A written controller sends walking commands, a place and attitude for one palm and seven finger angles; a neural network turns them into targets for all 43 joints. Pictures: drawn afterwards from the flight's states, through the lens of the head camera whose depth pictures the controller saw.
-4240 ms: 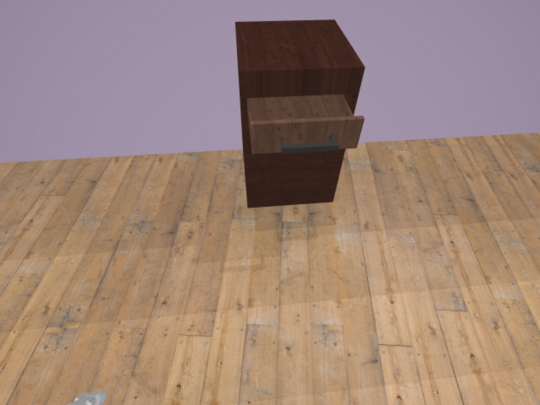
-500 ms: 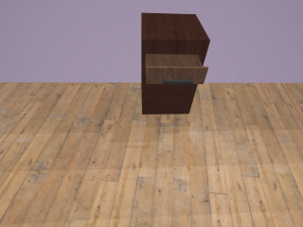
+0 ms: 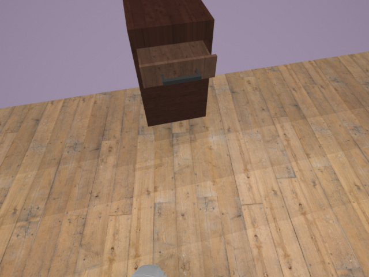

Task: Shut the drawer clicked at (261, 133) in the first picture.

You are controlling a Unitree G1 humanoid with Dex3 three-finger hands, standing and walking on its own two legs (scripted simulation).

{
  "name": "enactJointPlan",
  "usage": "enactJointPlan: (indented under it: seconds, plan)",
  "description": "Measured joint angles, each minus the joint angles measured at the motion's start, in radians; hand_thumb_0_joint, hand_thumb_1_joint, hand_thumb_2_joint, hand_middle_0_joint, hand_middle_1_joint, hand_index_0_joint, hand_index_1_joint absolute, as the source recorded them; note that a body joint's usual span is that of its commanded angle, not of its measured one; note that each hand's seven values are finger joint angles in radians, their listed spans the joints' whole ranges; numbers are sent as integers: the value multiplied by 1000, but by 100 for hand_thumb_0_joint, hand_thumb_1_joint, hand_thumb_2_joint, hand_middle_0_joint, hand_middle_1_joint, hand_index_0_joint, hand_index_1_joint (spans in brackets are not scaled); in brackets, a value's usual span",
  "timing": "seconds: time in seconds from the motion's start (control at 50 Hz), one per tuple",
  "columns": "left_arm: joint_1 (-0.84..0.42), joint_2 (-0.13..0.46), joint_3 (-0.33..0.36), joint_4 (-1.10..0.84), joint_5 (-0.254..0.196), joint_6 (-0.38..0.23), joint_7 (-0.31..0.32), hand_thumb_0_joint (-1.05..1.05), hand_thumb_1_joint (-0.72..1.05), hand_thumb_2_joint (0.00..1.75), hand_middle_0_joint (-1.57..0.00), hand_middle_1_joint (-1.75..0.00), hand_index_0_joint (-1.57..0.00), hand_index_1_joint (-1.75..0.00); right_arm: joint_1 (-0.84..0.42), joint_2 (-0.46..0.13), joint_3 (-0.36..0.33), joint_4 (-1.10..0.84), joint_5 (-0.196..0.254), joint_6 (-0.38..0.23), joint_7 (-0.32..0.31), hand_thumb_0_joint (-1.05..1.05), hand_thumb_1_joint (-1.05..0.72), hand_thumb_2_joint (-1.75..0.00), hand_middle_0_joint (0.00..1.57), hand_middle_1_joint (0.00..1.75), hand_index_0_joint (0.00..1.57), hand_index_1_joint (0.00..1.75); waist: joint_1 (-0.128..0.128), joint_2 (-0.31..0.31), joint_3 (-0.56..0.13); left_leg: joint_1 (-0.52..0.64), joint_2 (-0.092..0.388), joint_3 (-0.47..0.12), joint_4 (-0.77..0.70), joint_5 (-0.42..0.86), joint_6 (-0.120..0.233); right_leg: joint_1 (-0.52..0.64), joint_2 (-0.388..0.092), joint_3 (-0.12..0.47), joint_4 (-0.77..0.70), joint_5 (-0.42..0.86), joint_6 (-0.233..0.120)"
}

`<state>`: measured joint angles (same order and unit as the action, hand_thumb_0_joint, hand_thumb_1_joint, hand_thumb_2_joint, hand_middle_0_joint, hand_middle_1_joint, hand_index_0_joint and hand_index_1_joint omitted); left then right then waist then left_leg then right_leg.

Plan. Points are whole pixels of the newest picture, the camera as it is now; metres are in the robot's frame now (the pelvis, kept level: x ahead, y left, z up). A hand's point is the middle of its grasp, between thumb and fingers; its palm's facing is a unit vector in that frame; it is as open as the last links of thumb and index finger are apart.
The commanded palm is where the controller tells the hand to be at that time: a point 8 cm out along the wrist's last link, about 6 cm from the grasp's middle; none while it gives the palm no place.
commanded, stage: walk to a spot facing it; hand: left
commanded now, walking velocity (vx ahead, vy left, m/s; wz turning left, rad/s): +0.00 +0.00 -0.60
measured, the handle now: (181, 76) +1.00 +0.12 -0.22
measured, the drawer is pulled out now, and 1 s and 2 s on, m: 0.16 0.16 0.16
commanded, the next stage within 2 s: turn to face it in 1.76 s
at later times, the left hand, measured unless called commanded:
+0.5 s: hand out of the picture +0.09 +0.25 -0.17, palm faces -0.25 -0.95 -0.20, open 7.4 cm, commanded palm none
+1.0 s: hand (156, 257) +0.18 +0.10 -0.17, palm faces -0.54 -0.82 -0.18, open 7.4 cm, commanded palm none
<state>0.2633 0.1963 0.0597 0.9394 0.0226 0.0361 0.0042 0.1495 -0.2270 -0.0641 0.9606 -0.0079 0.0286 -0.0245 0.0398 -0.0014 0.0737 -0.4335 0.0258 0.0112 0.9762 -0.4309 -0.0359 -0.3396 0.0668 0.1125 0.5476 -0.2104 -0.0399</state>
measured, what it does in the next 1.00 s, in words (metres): steps on the spot, turning right: left foot, then right foot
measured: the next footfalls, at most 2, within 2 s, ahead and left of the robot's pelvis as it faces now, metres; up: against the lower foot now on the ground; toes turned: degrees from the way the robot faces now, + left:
left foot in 0.20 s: +0.01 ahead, +0.14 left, +0.00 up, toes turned -9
right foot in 0.72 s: -0.03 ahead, -0.13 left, +0.00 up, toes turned -35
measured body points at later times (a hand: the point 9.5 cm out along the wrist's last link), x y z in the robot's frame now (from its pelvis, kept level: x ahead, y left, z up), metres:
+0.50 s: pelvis -0.02 +0.05 +0.01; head +0.01 +0.08 +0.46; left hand +0.11 +0.30 -0.15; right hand -0.03 -0.21 -0.11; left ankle -0.03 +0.15 -0.73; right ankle -0.07 -0.10 -0.65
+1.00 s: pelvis +0.06 -0.04 +0.00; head +0.08 -0.04 +0.45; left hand +0.21 +0.14 -0.15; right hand -0.03 -0.29 -0.13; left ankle +0.21 +0.03 -0.68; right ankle -0.06 -0.11 -0.73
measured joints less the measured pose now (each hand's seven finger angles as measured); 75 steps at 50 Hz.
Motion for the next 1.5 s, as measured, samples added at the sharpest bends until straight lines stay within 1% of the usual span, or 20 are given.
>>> enactJointPlan:
  seconds: [0.14, 0.22, 0.28, 0.36, 0.42, 0.58, 0.7, 0.72, 0.76, 0.8, 0.84, 0.92, 1.0, 1.12, 1.14, 1.18, 1.22, 1.26, 1.38, 1.5]
  plan:
    - [4, 16, 8, -23, 3, 9, -1, 1, 90, 90, -20, -30, -20, -30, -59, 4, 5, -52, 10, -10, -7, 1, -90, -90, 20, 30, 20, 30, 22, -29, -18, 88, -28, -29, -212, -7, 1, -23, 30, 85, -62, 64, 28]
    - [-1, 48, 18, -29, -2, 25, -1, 1, 90, 90, -20, -30, -20, -30, -58, 23, 17, -75, 14, -35, -14, 1, -90, -90, 20, 30, 20, 30, 16, -65, -28, 193, -48, -20, -453, 96, 34, -64, 45, 127, -13, 46, 53]
    - [-11, 74, 33, -21, 5, 37, -7, 1, 90, 90, -20, -30, -20, -30, -24, 41, 34, -84, 4, -35, -12, 1, -90, -90, 20, 30, 20, 30, 10, -84, -28, 218, -35, 13, -462, 118, 63, -152, 38, 48, 267, -165, 77]
    - [-9, 98, 44, -23, 7, 37, -22, 1, 90, 90, -20, -30, -20, -30, 28, 53, 44, -72, -5, -32, -16, 1, -90, -90, 20, 30, 20, 30, 8, -79, -35, 266, -1, 56, -510, 133, 66, -225, -6, -31, 588, -149, 104]
    - [-6, 102, 45, -18, 4, 44, -27, 1, 90, 90, -19, -30, -19, -30, 59, 56, 45, -62, -5, -34, -17, 1, -90, -90, 20, 30, 20, 30, 5, -75, -35, 287, 16, 101, -523, 131, 66, -223, -49, -51, 652, -123, 120]
    - [-32, 66, 28, 0, 6, 62, -49, 1, 91, 90, -19, -30, -19, -30, 157, 43, 28, -21, -14, -52, -4, 1, -90, -90, 20, 30, 20, 30, -36, -41, -29, 316, 65, 219, -522, 104, 46, -118, -134, -129, 400, -162, 110]
    - [-80, 31, 12, -25, 5, 24, -64, 1, 91, 90, -19, -30, -19, -30, 238, -6, 4, 29, -21, -49, 9, 1, -90, -90, 20, 30, 20, 30, -81, 15, -30, 308, 137, 289, -427, 25, -8, 16, -122, -204, 94, -171, 57]
    - [-89, 32, 9, -33, 6, 5, -62, 1, 91, 90, -19, -30, -19, -30, 256, -13, 2, 35, -17, -46, 13, 1, -90, -90, 20, 30, 20, 30, -84, 22, -31, 280, 158, 285, -352, -8, -7, 37, -113, -210, 46, -123, 40]
    - [-103, 24, 3, -39, -4, -30, -48, 1, 90, 90, -19, -30, -19, -30, 259, -26, 2, 60, -14, -20, 19, 1, -90, -90, 20, 30, 20, 30, -84, 39, -22, 179, 159, 181, -100, -87, -4, 35, -92, -215, 87, -116, 26]
    - [-88, 14, 0, -39, -11, -50, -31, 1, 90, 90, -20, -30, -20, -30, 249, -30, 1, 76, -13, -4, 25, 1, -90, -90, 20, 30, 20, 30, -75, 39, -28, 85, 136, 110, 94, -53, 1, 73, -77, -207, 68, -136, 20]
    - [-55, 9, -3, -27, -12, -60, -20, 1, 90, 90, -20, -30, -20, -30, 225, -27, -1, 74, -16, -5, 29, 2, -91, -90, 20, 30, 20, 30, -66, 28, -41, 13, 127, 88, 163, 11, -7, 122, -65, -185, 10, -127, 21]
    - [10, -2, -12, 21, -4, -69, -13, 1, 90, 90, -20, -30, -20, -30, 152, -11, -5, 25, -18, -24, 37, 2, -91, -90, 20, 30, 20, 30, -66, 13, -56, -92, 126, 73, 94, 114, -30, 207, -51, -144, -104, -97, 18]
    - [62, -14, -19, 64, 0, -76, -12, 1, 90, 90, -20, -30, -20, -30, 77, 11, -2, -18, -15, -39, 47, 1, -91, -90, 20, 30, 20, 30, -46, 5, -53, -139, 118, 64, -40, 188, -34, 270, -44, -105, -166, -100, 30]
    - [128, -8, -9, 109, 3, -70, -7, 1, 90, 90, -20, -30, -20, -30, 13, 41, 14, -53, -11, -74, 53, 1, -90, -90, 20, 30, 20, 30, 2, -25, -46, -31, 65, 80, -331, 219, -10, 331, -60, -55, -121, -203, 71]
    - [138, -4, -3, 116, 0, -67, -7, 1, 90, 90, -20, -30, -20, -30, 7, 45, 18, -58, -14, -88, 49, 1, -90, -90, 20, 30, 20, 30, 3, -34, -44, -6, 57, 88, -356, 243, 14, 312, -65, -43, -46, -244, 64]
    - [129, 8, 6, 134, -6, -49, -7, 1, 90, 90, -20, -30, -20, -30, -4, 61, 28, -60, -20, -107, 39, 1, -90, -90, 20, 30, 20, 30, 2, -56, -28, 2, 55, 122, -291, 202, 68, 201, -66, -35, 260, -301, 34]
    - [116, 19, 14, 143, -4, -38, -9, 1, 90, 90, -20, -30, -20, -30, 11, 77, 37, -53, -20, -111, 29, 1, -90, -90, 20, 30, 20, 30, -1, -63, -27, 52, 59, 153, -306, 165, 90, 79, -64, -55, 528, -253, 14]
    - [94, 30, 24, 137, 2, -33, -16, 1, 90, 90, -20, -30, -19, -30, 43, 93, 40, -36, -19, -113, 20, 1, -90, -90, 20, 30, 20, 30, -6, -67, -30, 116, 55, 179, -376, 173, 94, -26, -83, -93, 664, -156, 12]
    - [34, 29, 41, 82, 11, -22, -24, 1, 91, 90, -19, -30, -19, -30, 148, 83, 11, 34, -4, -122, -8, -1, -94, -90, 20, 30, 20, 30, -12, -58, -49, 269, 34, 250, -561, 193, 96, -234, -127, -118, 699, 30, 36]
    - [-14, 16, 46, 64, 14, 0, -32, 1, 91, 90, -19, -30, -19, -30, 251, 88, 14, 90, -3, -117, -9, 0, -93, -90, 20, 30, 20, 30, -31, -57, -52, 374, 16, 318, -630, 152, 88, -321, -157, -134, 625, 106, 59]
